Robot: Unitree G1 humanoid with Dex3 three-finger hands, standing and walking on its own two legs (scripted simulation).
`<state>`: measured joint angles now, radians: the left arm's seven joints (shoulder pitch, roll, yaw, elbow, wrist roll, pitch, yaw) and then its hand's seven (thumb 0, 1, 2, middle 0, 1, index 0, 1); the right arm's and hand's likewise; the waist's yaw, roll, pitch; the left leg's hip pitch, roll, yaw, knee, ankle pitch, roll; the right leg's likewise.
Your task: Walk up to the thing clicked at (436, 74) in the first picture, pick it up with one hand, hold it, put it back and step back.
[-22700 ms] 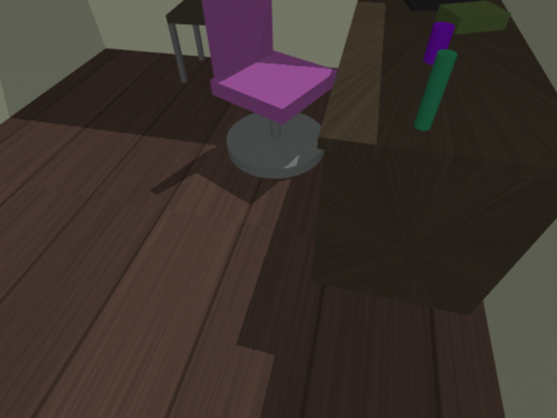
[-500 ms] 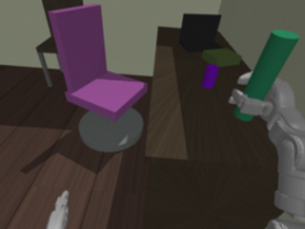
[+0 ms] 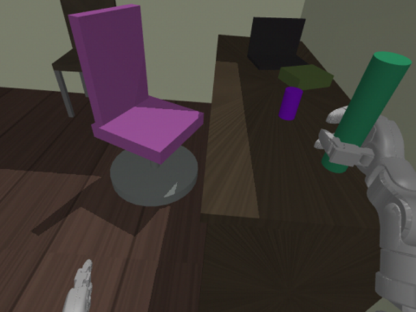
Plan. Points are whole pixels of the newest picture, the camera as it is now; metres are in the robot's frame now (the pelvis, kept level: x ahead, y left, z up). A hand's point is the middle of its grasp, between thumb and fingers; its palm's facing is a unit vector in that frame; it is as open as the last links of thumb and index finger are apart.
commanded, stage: hold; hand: right
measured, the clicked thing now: (358, 120) +0.33 -0.19 +0.29
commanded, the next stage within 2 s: crouch in 1.36 s
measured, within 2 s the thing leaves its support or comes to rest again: neither
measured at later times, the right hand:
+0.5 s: hand (336, 130) +0.35 -0.18 +0.26, palm faces +0.16 +0.99 -0.01, open 5.6 cm
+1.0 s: hand (339, 134) +0.34 -0.18 +0.25, palm faces +0.15 +0.99 -0.02, open 5.6 cm
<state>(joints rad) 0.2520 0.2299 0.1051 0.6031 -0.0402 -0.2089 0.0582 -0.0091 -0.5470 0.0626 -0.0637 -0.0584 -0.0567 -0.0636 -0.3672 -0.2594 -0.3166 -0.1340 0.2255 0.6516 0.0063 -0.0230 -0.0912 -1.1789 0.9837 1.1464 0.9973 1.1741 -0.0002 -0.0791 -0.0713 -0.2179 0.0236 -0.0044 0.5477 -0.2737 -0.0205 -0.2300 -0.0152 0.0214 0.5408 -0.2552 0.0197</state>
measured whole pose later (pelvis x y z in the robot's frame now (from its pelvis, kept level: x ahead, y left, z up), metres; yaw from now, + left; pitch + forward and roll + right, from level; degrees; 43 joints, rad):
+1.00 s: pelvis +0.00 +0.00 +0.00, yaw +0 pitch -4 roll +0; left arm 0.24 0.24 0.10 0.63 -0.04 -0.20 0.06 -0.01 -0.55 0.07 -0.07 -0.06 -0.06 -0.07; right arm -0.42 -0.28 -0.31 -0.09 0.23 0.65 0.02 -0.02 -0.09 -1.18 0.98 1.15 1.00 1.18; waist 0.00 -0.08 -0.06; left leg -0.21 0.02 0.00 0.54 -0.27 -0.02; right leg -0.22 -0.02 0.02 0.54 -0.25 0.02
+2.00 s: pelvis +0.00 +0.00 +0.00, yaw +1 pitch +0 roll +0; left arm 0.25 0.23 0.08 0.64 -0.02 -0.28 0.07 -0.01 -0.55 0.07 -0.06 -0.05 -0.05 -0.06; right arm -0.53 -0.31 -0.33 0.40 0.15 0.34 0.01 -0.02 -0.10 -1.17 0.98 1.14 1.00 1.17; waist 0.04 -0.03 -0.04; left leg -0.31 0.01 -0.01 0.58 -0.27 -0.02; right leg -0.32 -0.03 0.01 0.58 -0.26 0.02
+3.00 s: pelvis +0.02 -0.01 -0.01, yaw +2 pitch +9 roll +1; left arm 0.26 0.22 0.02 0.52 -0.02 -0.16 0.07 -0.01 -0.54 0.06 -0.07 -0.05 -0.06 -0.06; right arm -0.69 -0.44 -0.39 0.93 0.15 -0.15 0.12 -0.02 -0.11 -1.16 0.98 1.13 1.00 1.17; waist 0.09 0.00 -0.08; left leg -0.50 0.00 -0.03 0.66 -0.32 -0.03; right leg -0.51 -0.04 0.00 0.70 -0.33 0.01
